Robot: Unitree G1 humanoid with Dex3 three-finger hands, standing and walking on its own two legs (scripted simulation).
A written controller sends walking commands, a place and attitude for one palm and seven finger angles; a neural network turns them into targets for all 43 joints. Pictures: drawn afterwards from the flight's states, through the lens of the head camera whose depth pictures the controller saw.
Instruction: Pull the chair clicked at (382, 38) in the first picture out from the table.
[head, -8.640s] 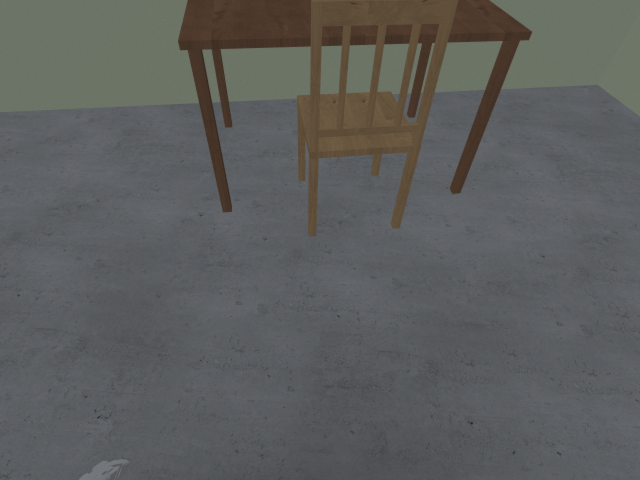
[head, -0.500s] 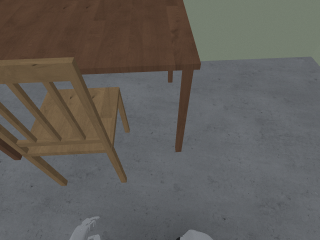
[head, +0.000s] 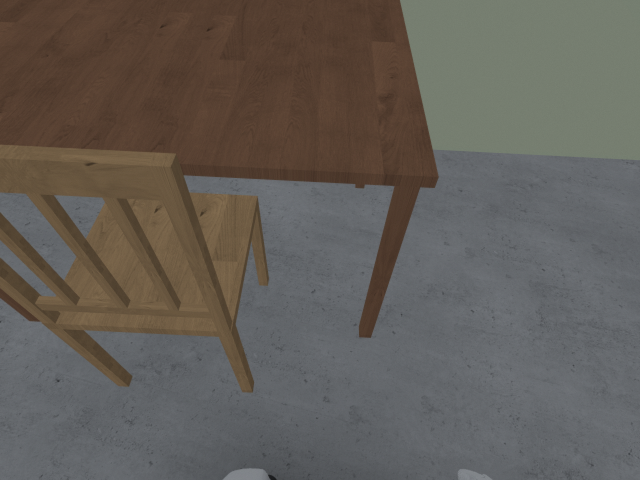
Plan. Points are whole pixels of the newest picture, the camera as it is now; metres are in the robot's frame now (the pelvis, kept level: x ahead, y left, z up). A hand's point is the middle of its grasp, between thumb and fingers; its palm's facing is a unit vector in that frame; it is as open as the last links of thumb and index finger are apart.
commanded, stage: come to a stop and stand still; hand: left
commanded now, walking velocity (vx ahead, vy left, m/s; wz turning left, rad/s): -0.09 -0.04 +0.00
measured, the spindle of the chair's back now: (88, 257) +0.42 +0.44 -0.08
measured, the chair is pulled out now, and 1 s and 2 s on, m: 0.00 0.00 0.00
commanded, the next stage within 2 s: look again from close up in 1.06 s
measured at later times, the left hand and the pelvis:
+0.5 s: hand out of the picture -0.02 +0.13 -0.17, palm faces +0.07 -0.98 -0.21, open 7.3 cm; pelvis -0.06 -0.06 +0.01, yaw +2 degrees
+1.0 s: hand out of the picture -0.12 +0.11 -0.17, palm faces +0.07 -0.99 -0.15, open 7.4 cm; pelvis -0.09 -0.05 +0.01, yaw +0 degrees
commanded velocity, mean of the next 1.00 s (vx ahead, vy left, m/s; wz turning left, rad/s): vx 0.00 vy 0.00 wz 0.00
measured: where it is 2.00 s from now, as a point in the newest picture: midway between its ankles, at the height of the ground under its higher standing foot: outside the picture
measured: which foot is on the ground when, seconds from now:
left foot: down 0.00-0.14, up 0.16-0.44, down 0.46-1.00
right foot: up 0.00-0.12, down 0.14-1.00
